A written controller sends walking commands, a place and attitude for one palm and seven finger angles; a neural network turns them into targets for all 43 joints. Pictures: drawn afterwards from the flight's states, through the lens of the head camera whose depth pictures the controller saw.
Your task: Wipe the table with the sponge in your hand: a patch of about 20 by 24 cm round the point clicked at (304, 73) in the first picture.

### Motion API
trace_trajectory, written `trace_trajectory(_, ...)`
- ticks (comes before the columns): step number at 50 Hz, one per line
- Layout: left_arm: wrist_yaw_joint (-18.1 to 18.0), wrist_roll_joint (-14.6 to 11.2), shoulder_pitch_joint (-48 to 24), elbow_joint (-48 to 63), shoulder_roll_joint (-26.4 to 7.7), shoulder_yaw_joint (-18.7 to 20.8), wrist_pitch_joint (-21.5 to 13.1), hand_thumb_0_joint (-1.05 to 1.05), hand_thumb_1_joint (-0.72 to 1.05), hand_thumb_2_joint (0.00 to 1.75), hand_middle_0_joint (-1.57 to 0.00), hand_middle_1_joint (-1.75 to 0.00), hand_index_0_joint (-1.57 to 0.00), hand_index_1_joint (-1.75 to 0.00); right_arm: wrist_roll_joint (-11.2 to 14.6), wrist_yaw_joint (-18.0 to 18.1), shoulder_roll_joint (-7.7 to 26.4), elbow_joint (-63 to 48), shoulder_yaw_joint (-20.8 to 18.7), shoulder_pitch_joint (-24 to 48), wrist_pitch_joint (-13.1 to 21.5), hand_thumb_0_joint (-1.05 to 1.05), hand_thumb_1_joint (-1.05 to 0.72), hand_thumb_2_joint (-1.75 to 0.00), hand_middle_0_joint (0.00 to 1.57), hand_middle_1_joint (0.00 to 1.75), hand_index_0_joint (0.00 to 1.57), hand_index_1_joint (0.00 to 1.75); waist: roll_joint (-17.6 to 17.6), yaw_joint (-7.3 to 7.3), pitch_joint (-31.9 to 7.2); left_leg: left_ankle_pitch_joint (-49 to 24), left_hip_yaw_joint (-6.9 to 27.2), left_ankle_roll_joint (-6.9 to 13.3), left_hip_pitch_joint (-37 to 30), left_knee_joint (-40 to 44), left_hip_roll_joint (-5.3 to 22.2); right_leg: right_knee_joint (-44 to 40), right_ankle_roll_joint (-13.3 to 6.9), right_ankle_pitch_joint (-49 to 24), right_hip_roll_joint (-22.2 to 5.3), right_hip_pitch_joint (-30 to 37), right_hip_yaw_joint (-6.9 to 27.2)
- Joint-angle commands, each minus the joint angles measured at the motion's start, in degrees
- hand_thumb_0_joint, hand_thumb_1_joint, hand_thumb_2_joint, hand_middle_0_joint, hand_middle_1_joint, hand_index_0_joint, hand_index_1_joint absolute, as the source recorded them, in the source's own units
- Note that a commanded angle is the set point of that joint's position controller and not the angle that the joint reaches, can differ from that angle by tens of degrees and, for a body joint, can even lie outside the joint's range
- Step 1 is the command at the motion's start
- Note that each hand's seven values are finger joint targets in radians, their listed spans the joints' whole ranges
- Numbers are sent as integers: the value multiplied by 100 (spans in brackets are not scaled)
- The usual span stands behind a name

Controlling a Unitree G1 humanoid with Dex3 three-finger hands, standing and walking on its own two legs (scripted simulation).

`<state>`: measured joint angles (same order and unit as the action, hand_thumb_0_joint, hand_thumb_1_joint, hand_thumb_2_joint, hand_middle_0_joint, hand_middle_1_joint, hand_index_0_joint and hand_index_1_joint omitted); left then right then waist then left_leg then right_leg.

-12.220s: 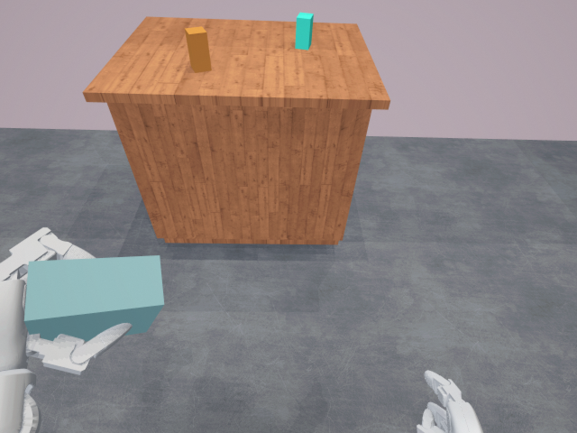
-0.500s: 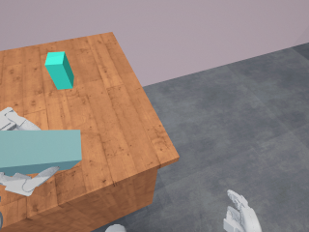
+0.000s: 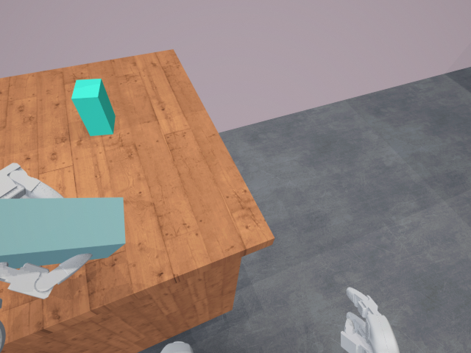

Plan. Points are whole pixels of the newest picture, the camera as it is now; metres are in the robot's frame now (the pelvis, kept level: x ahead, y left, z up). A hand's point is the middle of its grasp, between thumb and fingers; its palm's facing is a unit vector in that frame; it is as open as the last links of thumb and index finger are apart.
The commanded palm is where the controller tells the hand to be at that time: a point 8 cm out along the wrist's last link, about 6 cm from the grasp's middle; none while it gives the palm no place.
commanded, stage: shuffle to correct the standing spot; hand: left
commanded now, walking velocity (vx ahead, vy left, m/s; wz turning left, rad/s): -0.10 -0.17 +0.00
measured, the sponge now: (81, 232) +0.23 +0.21 +0.15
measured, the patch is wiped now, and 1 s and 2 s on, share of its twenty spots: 0.00 0.00 0.00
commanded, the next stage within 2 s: come to a stop and stand still in 1.48 s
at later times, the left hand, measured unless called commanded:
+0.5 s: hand (44, 237) +0.22 +0.24 +0.16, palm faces +0.34 -0.84 -0.41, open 9.5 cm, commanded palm +0.16 +0.28 +0.19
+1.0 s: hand (50, 233) +0.22 +0.23 +0.18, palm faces +0.30 -0.83 -0.48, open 9.5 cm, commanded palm +0.15 +0.27 +0.19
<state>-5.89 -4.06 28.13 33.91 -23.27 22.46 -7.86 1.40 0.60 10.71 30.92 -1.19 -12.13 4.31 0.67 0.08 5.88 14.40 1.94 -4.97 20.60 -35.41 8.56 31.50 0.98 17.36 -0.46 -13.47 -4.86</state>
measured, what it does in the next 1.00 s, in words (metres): stands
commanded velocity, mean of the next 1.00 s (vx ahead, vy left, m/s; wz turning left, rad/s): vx -0.14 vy -0.18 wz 0.00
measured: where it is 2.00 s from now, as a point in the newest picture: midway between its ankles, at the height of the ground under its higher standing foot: outside the picture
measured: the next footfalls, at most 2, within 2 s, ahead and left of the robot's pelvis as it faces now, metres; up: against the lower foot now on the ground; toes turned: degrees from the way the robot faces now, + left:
none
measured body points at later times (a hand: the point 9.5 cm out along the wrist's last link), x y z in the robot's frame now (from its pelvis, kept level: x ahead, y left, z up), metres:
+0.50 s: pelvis +0.00 +0.00 +0.00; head +0.03 +0.01 +0.45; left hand +0.19 +0.28 +0.19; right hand +0.16 -0.23 -0.09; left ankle +0.04 +0.17 -0.73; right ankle -0.01 -0.13 -0.73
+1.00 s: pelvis -0.01 -0.01 +0.00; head +0.05 +0.01 +0.45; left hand +0.19 +0.27 +0.20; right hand +0.17 -0.24 -0.08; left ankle +0.04 +0.17 -0.73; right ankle -0.01 -0.13 -0.73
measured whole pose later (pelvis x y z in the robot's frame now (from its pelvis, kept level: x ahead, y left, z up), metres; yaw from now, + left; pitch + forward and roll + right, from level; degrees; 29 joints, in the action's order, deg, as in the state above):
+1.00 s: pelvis -0.01 -0.01 +0.00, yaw +0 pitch +0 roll -3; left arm -5.3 -3.9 29.0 35.9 -25.0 23.7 -9.9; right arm 1.0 0.8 10.7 30.0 -1.4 -10.7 4.7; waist 1.0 0.1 7.0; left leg 12.9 2.2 -5.6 21.2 -34.1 9.3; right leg 30.9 0.3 16.3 0.3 -14.4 -5.1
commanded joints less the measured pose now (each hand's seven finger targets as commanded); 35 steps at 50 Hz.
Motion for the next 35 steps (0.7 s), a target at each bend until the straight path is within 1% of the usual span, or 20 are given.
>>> trace_trajectory(1,-126,-53,-109,1273,-978,748,-437,0,10,130,-120,-160,-120,-160,6,53,735,-881,-324,308,326,0,-90,-90,20,30,20,30,628,-17,-1147,-1267,81,635,-732,448,244,-575,-212,-1437,-367,69,208)
trace_trajectory(3,-112,-66,-82,1162,-921,731,-419,0,10,130,-120,-160,-120,-160,20,37,726,-875,-334,250,315,0,-90,-90,20,30,20,30,402,6,-1130,-718,-22,578,-605,302,114,-656,-302,-1314,-454,33,294)
trace_trajectory(7,-158,-86,-121,1260,-960,764,-420,0,10,130,-120,-160,-120,-160,24,61,722,-901,-300,321,324,0,-90,-90,20,30,20,30,478,31,-1025,177,83,621,-500,589,107,-612,-292,-771,-421,-190,306)
trace_trajectory(9,-200,-85,-46,1308,-1023,817,-402,0,10,130,-120,-160,-120,-160,56,75,716,-896,-270,385,336,0,-90,-90,20,30,20,30,624,48,-1078,200,180,661,-630,800,153,-534,-238,-685,-347,-190,289)
trace_trajectory(10,-187,-84,-77,1319,-867,695,-426,0,10,130,-120,-160,-120,-160,18,77,734,-870,-254,317,326,0,-90,-90,20,30,20,30,755,40,-1126,158,305,701,-548,941,235,-434,-187,-605,-234,-82,170)
trace_trajectory(11,-176,-58,-211,1370,-924,701,-421,0,10,130,-120,-160,-120,-160,18,73,763,-911,-289,384,353,0,-90,-90,20,30,20,30,921,21,-981,276,355,711,-439,1034,333,-426,-138,-478,-186,-99,159)
trace_trajectory(13,-170,-30,-208,1228,-931,735,-422,0,10,130,-120,-160,-120,-160,3,52,751,-880,-283,315,364,0,-90,-90,20,30,20,30,833,0,-995,389,317,703,-299,943,319,-550,-144,-446,-177,67,144)
trace_trajectory(15,-180,-38,-141,1116,-805,614,-403,0,10,130,-120,-160,-120,-160,23,52,726,-840,-252,289,343,0,-90,-90,20,30,20,30,574,30,-1032,401,195,688,-413,813,187,-649,-187,-598,-221,49,190)
trace_trajectory(16,-174,-28,-256,1146,-886,644,-390,0,10,130,-120,-160,-120,-160,19,49,746,-848,-296,299,357,0,-90,-90,20,30,20,30,449,27,-967,462,101,645,-384,673,129,-698,-236,-645,-308,-26,256)
trace_trajectory(18,-175,-49,-243,1005,-902,670,-362,0,10,130,-120,-160,-120,-160,10,35,714,-814,-291,247,350,0,-90,-90,20,30,20,30,107,43,-965,444,-66,591,-373,319,-35,-782,-373,-770,-492,-137,401)
trace_trajectory(20,-192,-77,-248,1066,-779,534,-365,0,10,130,-120,-160,-120,-160,21,53,702,-780,-250,285,333,0,-90,-90,20,30,20,30,230,88,-1006,405,-14,618,-581,401,-61,-696,-423,-756,-523,-309,425)
trace_trajectory(21,-198,-71,-358,1164,-922,650,-370,0,10,130,-120,-160,-120,-160,5,60,727,-804,-273,335,341,0,-90,-90,20,30,20,30,299,65,-941,403,52,625,-526,499,11,-647,-363,-684,-472,-322,380)
trace_trajectory(23,-194,-60,-323,1125,-897,649,-364,0,10,130,-120,-160,-120,-160,11,57,722,-810,-270,337,337,0,-90,-90,20,30,20,30,347,48,-890,346,114,644,-424,558,49,-592,-321,-634,-410,-278,314)
trace_trajectory(26,-200,-42,-337,1232,-915,655,-396,0,10,130,-120,-160,-120,-160,14,59,737,-827,-271,386,331,0,-90,-90,20,30,20,30,706,30,-905,181,278,699,-435,825,198,-476,-201,-597,-253,-163,193)
trace_trajectory(29,-207,-44,-176,1104,-956,739,-380,0,10,130,-120,-160,-120,-160,50,41,698,-798,-270,341,316,0,-90,-90,20,30,20,30,450,50,-1016,-90,115,664,-531,584,102,-607,-256,-916,-331,-38,272)
trace_trajectory(30,-175,-55,-187,1109,-801,591,-398,0,10,130,-120,-160,-120,-160,30,40,712,-787,-271,284,312,0,-90,-90,20,30,20,30,366,56,-1070,-166,75,655,-576,498,68,-577,-295,-1023,-353,-64,257)
trace_trajectory(31,-178,-49,-227,1187,-966,724,-399,0,10,130,-120,-160,-120,-160,13,42,732,-808,-311,300,318,0,-90,-90,20,30,20,30,357,35,-1098,-353,27,643,-616,392,79,-580,-299,-1175,-408,-78,290)
trace_trajectory(32,-165,-67,-231,1157,-903,677,-393,0,10,130,-120,-160,-120,-160,10,35,726,-799,-309,270,318,0,-90,-90,20,30,20,30,289,45,-1121,-480,34,621,-607,323,43,-554,-348,-1255,-440,-54,301)
trace_trajectory(34,-187,-76,-108,1175,-983,745,-374,0,10,130,-120,-160,-120,-160,40,47,717,-813,-293,334,316,0,-90,-90,20,30,20,30,455,64,-1208,-741,48,645,-841,399,80,-479,-332,-1380,-439,-130,327)
trace_trajectory(35,-167,-78,-52,1154,-878,681,-398,0,10,130,-120,-160,-120,-160,10,49,718,-801,-281,267,291,0,-90,-90,20,30,20,30,519,47,-1234,-914,89,680,-809,431,150,-443,-276,-1365,-369,-74,216)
